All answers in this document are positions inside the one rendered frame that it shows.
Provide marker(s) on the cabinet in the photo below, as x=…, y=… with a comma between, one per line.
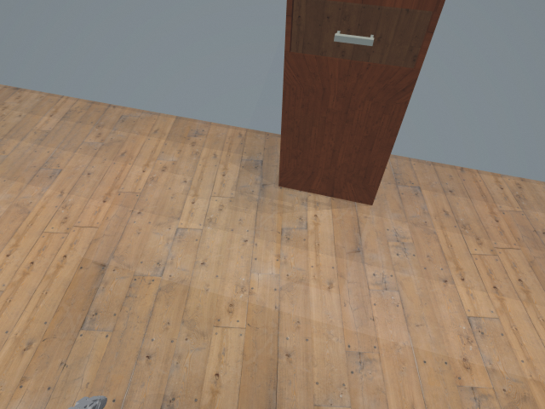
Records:
x=340, y=118

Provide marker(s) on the drawer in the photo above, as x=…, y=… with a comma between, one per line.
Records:
x=398, y=33

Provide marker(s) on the handle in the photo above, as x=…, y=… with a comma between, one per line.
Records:
x=344, y=38

